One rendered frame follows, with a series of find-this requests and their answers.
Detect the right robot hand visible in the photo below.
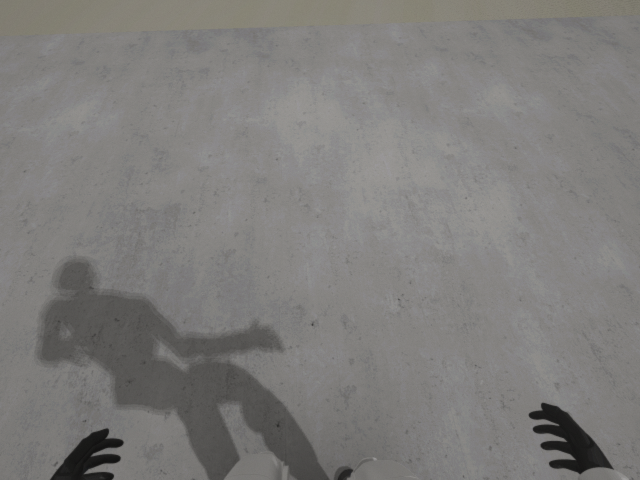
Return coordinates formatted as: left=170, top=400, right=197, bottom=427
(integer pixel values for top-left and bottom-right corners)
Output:
left=529, top=403, right=614, bottom=474

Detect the right robot thigh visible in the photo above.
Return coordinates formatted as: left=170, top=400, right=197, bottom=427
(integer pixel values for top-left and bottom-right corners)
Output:
left=347, top=460, right=420, bottom=480

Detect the left robot hand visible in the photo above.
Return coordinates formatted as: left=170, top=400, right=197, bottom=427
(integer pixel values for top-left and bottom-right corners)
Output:
left=50, top=428, right=124, bottom=480

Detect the robot right shin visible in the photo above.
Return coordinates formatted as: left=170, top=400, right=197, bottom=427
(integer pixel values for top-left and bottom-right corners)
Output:
left=352, top=457, right=377, bottom=473

